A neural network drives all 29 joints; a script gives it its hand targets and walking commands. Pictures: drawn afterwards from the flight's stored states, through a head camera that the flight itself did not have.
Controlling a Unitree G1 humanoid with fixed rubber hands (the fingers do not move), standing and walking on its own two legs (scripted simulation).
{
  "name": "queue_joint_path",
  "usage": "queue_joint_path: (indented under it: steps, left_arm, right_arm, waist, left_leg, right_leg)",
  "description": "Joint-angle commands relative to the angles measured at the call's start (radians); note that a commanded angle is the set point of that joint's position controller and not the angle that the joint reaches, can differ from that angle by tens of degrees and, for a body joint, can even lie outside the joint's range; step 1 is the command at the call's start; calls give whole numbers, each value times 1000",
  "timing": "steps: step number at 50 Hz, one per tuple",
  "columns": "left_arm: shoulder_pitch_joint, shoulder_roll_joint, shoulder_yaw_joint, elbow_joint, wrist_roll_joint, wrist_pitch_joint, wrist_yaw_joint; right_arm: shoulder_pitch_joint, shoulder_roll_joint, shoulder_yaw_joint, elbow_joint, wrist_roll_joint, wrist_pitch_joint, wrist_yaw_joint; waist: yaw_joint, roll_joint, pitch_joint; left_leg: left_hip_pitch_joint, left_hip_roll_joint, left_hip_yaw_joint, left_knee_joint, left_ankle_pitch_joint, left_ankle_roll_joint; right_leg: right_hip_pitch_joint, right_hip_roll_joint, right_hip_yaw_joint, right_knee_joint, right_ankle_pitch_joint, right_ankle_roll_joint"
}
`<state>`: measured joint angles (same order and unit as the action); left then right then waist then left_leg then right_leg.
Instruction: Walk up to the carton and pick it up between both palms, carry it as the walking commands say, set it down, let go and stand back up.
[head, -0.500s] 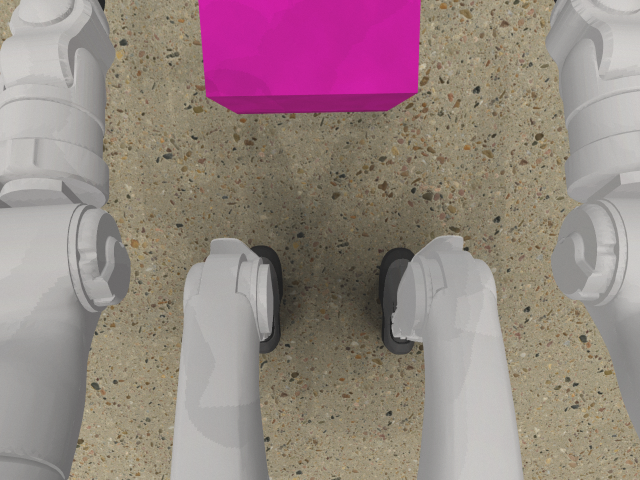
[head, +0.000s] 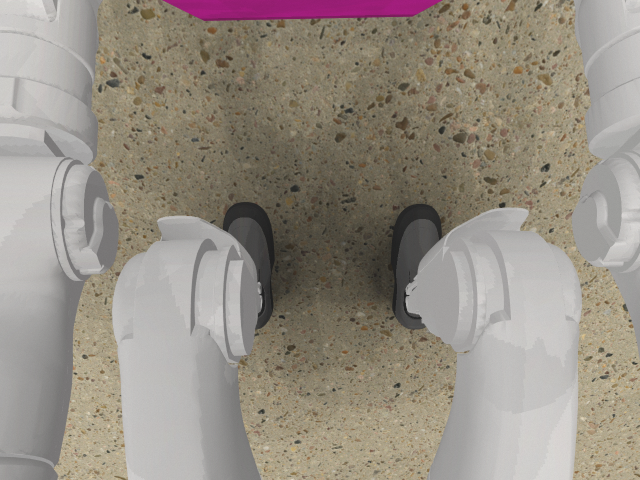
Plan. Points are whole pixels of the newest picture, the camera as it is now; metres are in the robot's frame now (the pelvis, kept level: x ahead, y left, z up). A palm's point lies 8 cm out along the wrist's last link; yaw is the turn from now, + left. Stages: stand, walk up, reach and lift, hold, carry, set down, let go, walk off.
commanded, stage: reach and lift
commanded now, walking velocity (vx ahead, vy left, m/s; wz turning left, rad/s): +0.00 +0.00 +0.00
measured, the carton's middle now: out of the picture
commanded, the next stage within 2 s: none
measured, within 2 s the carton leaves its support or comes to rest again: leaves its support in 1.78 s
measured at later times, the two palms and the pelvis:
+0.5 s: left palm out of the picture +0.56 +0.21 -0.21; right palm out of the picture +0.57 -0.18 -0.20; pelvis +0.00 +0.00 -0.02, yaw +0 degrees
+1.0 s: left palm out of the picture +0.56 +0.20 -0.21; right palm out of the picture +0.57 -0.14 -0.20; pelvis +0.00 +0.00 -0.01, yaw +0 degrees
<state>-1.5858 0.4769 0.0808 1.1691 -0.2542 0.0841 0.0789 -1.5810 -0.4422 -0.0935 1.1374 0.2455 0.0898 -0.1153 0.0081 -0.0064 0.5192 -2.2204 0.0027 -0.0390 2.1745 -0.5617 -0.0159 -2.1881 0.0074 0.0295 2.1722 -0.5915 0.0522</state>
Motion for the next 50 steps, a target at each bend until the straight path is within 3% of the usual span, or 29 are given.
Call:
queue_joint_path:
  steps: [1,2,4,7,9,11,12,14,16,18,20,22,25,26,27,31,32,33,34,35,36,38,40,41,43,44,46,49,50]
  left_arm:
    - [-317,185,-40,-95,-33,-22,11]
    - [-358,208,-20,-111,-45,-25,11]
    - [-337,204,-31,-111,-41,-33,8]
    - [-336,230,6,-125,-32,-39,11]
    - [-277,173,-30,-41,-61,-36,1]
    - [-216,167,-28,35,-41,-29,-10]
    - [-253,156,-30,10,-52,-35,-18]
    - [-233,100,-80,-19,-40,-42,-20]
    - [-260,141,-38,-48,-38,-45,-10]
    - [-254,121,-45,-26,-57,-39,-13]
    - [-271,158,-20,-11,-13,-38,-7]
    - [-330,127,-61,-89,-37,-43,-4]
    - [-330,178,-14,-51,-27,-38,6]
    - [-273,144,-27,21,-37,-30,-1]
    - [-317,119,-41,-62,-31,-37,-4]
    - [-330,112,-46,-15,-36,-45,-3]
    - [-336,108,-47,-17,-45,-41,0]
    - [-363,116,-42,-61,-40,-46,1]
    - [-388,79,-96,-56,-68,-47,-6]
    - [-350,101,-48,-32,-42,-54,-2]
    - [-314,39,-77,26,-35,-40,-8]
    - [-335,48,-49,-34,-35,-40,-11]
    - [-357,8,-102,-12,-38,-40,-16]
    - [-389,2,-102,-67,-47,-52,-16]
    - [-394,-15,-119,-53,-64,-53,-11]
    - [-333,-22,-104,6,-54,-47,-14]
    - [-380,-62,-118,-13,-75,-45,-22]
    - [-440,-142,-176,-94,-75,-59,-37]
    - [-389,-210,-165,-10,-71,-43,-50]
  right_arm:
    - [-302,-188,-3,-75,21,-20,-6]
    - [-364,-184,32,-129,46,-25,-5]
    - [-329,-159,31,-87,59,-23,-1]
    - [-335,-180,47,-111,55,-26,-12]
    - [-298,-118,64,-86,56,-25,-3]
    - [-237,-130,23,-3,19,-13,0]
    - [-264,-121,31,-69,15,-28,0]
    - [-246,-109,9,-56,28,-38,6]
    - [-219,-124,-9,-36,13,-36,3]
    - [-246,-135,-19,-91,-13,-44,-3]
    - [-269,-81,19,-27,10,-25,3]
    - [-259,-96,2,-11,25,-28,5]
    - [-355,-135,9,-87,24,-31,-8]
    - [-302,-92,34,-26,23,-23,-7]
    - [-302,-88,37,-54,33,-29,1]
    - [-352,-48,57,-69,50,-36,-5]
    - [-327,-94,31,-48,44,-37,-14]
    - [-378,-83,48,-110,31,-42,-17]
    - [-372,-36,77,-92,58,-39,-8]
    - [-323,-42,57,-29,36,-33,-13]
    - [-292,-31,33,-12,29,-35,-5]
    - [-300,-73,9,-29,-39,-41,-19]
    - [-320,-41,10,-32,-24,-43,-10]
    - [-352,-13,26,-70,-7,-47,-8]
    - [-366,-9,36,-75,-4,-52,-10]
    - [-307,26,43,-8,-21,-44,-3]
    - [-400,26,57,-125,-29,-58,-5]
    - [-345,133,49,-29,-12,-50,23]
    - [-352,134,59,-59,-29,-53,33]
  waist:
    - [-16,70,-1510]
    - [-7,-14,-1486]
    - [30,46,-1417]
    - [44,10,-1466]
    - [8,-36,-1380]
    - [-10,-21,-1266]
    - [-13,-39,-1302]
    - [-2,72,-1359]
    - [1,42,-1338]
    - [-42,-10,-1337]
    - [32,28,-1243]
    - [-11,34,-1371]
    - [35,9,-1341]
    - [31,-9,-1332]
    - [6,16,-1316]
    - [28,-36,-1314]
    - [-5,-19,-1353]
    - [21,-29,-1331]
    - [8,17,-1364]
    - [36,15,-1334]
    - [-3,56,-1267]
    - [-51,-26,-1267]
    - [-67,43,-1265]
    - [-39,70,-1316]
    - [-57,28,-1361]
    - [-21,27,-1280]
    - [-45,-10,-1300]
    - [-65,43,-1270]
    - [-82,42,-1219]
  left_leg:
    - [765,-2,49,-102,384,-22]
    - [686,3,49,-73,396,-8]
    - [655,15,57,-79,393,-17]
    - [664,5,78,-62,409,-17]
    - [607,1,63,-63,412,-9]
    - [519,8,62,-80,328,-18]
    - [493,7,69,-55,356,-16]
    - [616,3,56,-64,405,-24]
    - [597,4,50,-67,408,-24]
    - [574,-8,53,-69,403,-22]
    - [510,-3,64,-88,334,-18]
    - [643,-4,39,-94,375,-29]
    - [590,-11,70,-80,367,-19]
    - [602,-7,63,-79,347,-7]
    - [582,-8,62,-85,359,-15]
    - [548,-14,75,-92,355,-13]
    - [581,-2,62,-75,360,-17]
    - [567,-13,57,-73,407,-12]
    - [642,-10,58,-83,397,-13]
    - [584,-13,79,-77,365,-18]
    - [600,-17,60,-100,358,-19]
    - [517,-25,65,-93,355,-28]
    - [583,-27,45,-100,345,-26]
    - [597,-28,58,-101,368,-29]
    - [646,-32,60,-97,392,-26]
    - [587,-36,62,-105,388,-20]
    - [574,-48,54,-106,360,-10]
    - [607,-42,49,-107,375,-18]
    - [603,-43,42,-104,371,-15]
  right_leg:
    - [554,11,-86,-97,345,-12]
    - [582,7,-76,-76,372,-6]
    - [558,1,-57,-69,364,-12]
    - [624,-2,-65,-61,378,-7]
    - [569,5,-68,-69,392,0]
    - [506,2,-69,-75,334,0]
    - [552,2,-58,-75,382,1]
    - [488,7,-66,-67,382,-15]
    - [497,6,-75,-46,396,-14]
    - [539,8,-78,-62,405,-8]
    - [476,8,-66,-74,339,-9]
    - [516,9,-82,-49,362,-6]
    - [527,10,-69,-74,342,-6]
    - [562,14,-73,-78,327,-4]
    - [523,16,-70,-77,358,-6]
    - [555,20,-71,-91,356,2]
    - [567,20,-73,-71,369,0]
    - [533,20,-68,-64,398,-3]
    - [556,22,-65,-81,379,-7]
    - [556,20,-65,-81,355,-8]
    - [471,28,-78,-92,342,-8]
    - [541,29,-73,-92,372,-7]
    - [490,36,-80,-90,356,-9]
    - [525,34,-71,-89,382,-13]
    - [561,40,-90,-87,381,-10]
    - [532,39,-79,-94,377,-10]
    - [583,39,-76,-102,361,-20]
    - [503,49,-79,-97,375,-24]
    - [474,47,-82,-102,362,-24]
